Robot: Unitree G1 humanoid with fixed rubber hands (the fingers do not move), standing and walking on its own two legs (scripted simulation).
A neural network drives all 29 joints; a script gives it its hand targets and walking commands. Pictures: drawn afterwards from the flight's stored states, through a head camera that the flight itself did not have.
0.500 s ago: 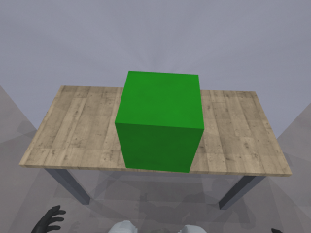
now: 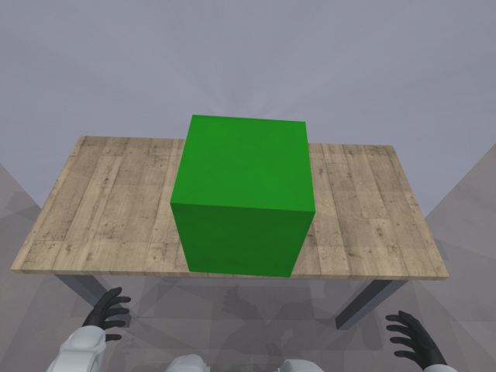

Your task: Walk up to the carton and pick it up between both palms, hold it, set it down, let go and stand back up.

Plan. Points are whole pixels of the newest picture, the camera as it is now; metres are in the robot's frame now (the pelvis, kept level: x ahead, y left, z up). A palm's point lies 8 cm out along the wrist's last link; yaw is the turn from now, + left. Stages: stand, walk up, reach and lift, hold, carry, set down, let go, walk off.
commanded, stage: reach and lift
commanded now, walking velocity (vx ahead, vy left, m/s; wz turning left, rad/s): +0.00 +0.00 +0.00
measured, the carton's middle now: (244, 201) +0.41 +0.02 -0.01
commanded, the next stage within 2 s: none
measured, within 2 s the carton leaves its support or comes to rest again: neither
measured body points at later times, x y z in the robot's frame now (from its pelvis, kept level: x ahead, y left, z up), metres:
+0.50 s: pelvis +0.01 +0.00 +0.03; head +0.03 +0.01 +0.48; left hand +0.19 +0.25 -0.04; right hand +0.18 -0.24 -0.04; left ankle +0.04 +0.14 -0.71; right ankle +0.02 -0.12 -0.71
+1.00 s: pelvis +0.02 +0.00 +0.03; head +0.03 +0.02 +0.48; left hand +0.20 +0.23 -0.02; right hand +0.21 -0.21 +0.00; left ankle +0.04 +0.14 -0.71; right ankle +0.02 -0.12 -0.71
